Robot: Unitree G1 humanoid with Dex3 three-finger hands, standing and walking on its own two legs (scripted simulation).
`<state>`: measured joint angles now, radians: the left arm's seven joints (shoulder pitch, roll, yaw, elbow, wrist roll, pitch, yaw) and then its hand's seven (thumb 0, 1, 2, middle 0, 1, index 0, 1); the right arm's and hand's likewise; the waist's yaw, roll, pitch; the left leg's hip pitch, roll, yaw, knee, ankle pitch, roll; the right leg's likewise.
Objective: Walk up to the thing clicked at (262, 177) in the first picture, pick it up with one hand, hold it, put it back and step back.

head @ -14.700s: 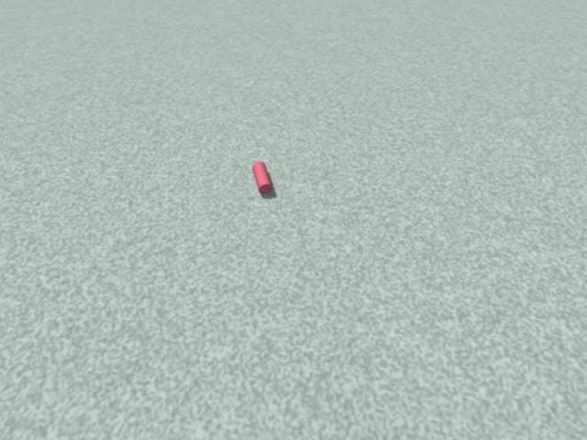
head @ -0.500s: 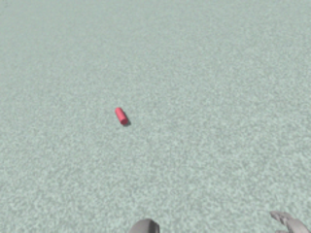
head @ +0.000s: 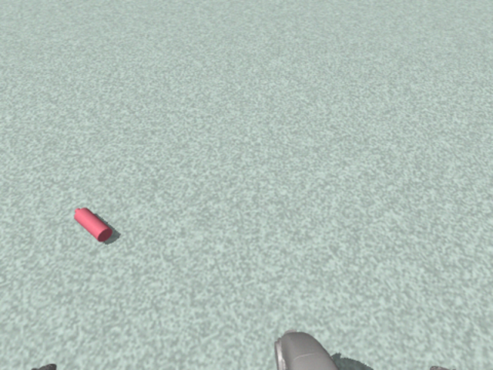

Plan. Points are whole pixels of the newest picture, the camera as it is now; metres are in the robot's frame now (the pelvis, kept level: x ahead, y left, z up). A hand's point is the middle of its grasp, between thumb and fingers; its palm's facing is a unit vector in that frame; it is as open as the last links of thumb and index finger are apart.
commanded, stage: walk up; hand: left
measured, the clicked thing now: (90, 222) +0.86 +0.61 -0.73
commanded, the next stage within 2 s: none
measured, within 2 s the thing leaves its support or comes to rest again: neither
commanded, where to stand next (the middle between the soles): +0.36 +0.64 m, yaw -43 degrees
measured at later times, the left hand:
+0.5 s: hand out of the picture +0.24 +0.54 -0.14, palm faces -0.23 -0.75 -0.62, open 7.4 cm
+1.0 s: hand out of the picture +0.43 +0.66 -0.13, palm faces -0.31 -0.74 -0.60, open 7.4 cm
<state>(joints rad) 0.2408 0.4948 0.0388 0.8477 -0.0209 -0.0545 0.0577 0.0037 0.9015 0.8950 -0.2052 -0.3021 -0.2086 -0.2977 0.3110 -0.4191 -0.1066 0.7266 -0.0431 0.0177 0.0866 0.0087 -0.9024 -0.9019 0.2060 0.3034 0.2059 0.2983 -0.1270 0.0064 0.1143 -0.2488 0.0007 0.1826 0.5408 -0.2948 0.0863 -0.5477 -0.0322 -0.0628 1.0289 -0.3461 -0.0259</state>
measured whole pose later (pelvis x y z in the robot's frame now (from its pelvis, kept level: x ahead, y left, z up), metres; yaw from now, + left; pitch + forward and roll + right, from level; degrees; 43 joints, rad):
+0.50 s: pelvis +0.14 +0.23 -0.05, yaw -12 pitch +0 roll -3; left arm 0.37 0.46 0.07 0.83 0.05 -0.07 0.09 0.00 0.89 0.89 -0.21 -0.30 -0.22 -0.30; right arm 0.20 -0.52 -0.14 0.64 -0.06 0.09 0.11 0.01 -0.90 -0.90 0.21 0.30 0.21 0.30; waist 0.00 0.15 0.08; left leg -0.50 0.17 -0.10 0.94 -0.46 -0.01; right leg -0.46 -0.14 0.11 0.78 -0.35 0.03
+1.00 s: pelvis +0.23 +0.42 -0.04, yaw -23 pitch -3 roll -2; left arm 0.30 0.39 0.05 0.75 0.02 -0.06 0.12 0.00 0.89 0.89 -0.21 -0.30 -0.22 -0.30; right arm 0.27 -0.44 -0.10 0.67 -0.06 0.13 0.07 0.01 -0.90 -0.90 0.21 0.30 0.21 0.30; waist -0.03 0.15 0.15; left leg -0.61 0.05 -0.07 1.40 -0.48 -0.01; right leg -0.46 -0.03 -0.04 0.80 -0.29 -0.03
